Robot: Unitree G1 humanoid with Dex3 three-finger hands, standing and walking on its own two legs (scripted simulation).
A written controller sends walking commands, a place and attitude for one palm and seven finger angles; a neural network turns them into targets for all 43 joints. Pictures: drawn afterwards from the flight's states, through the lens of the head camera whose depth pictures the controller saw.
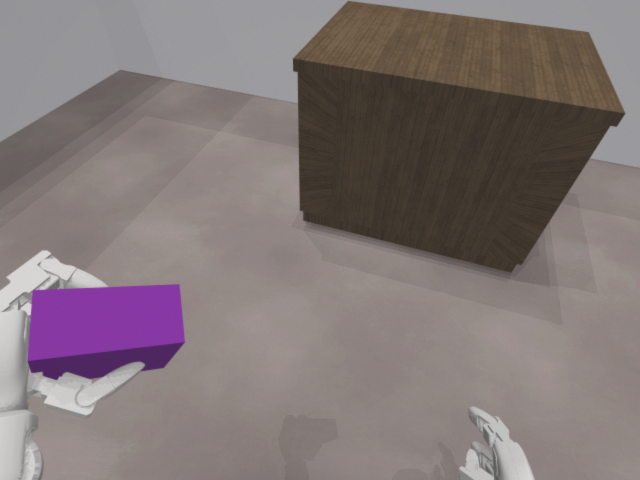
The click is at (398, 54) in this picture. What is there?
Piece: table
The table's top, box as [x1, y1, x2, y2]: [293, 1, 624, 126]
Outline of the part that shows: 293,58 294,71 616,126 624,114 624,111 588,32 347,1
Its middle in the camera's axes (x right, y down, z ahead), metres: +0.46 -0.66 +1.35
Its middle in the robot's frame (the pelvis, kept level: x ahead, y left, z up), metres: +1.48 -0.38 -0.04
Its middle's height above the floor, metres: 0.73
